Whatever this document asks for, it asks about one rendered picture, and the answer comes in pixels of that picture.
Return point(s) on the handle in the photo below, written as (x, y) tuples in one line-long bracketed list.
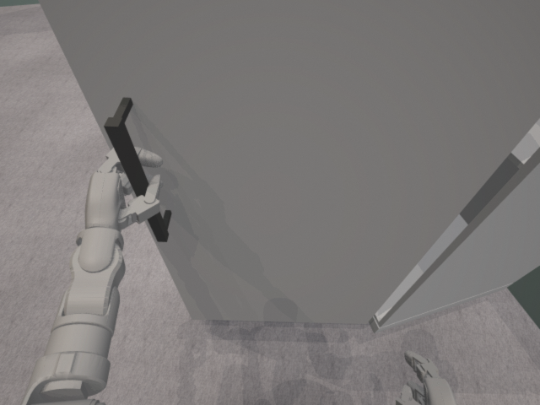
[(122, 143)]

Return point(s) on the fridge door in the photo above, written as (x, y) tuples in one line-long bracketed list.
[(313, 150)]

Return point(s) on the robot left forearm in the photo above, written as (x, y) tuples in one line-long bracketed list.
[(75, 364)]

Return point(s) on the robot right hand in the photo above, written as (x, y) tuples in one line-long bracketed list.
[(436, 390)]

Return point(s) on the robot left hand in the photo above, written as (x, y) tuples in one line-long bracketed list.
[(108, 186)]

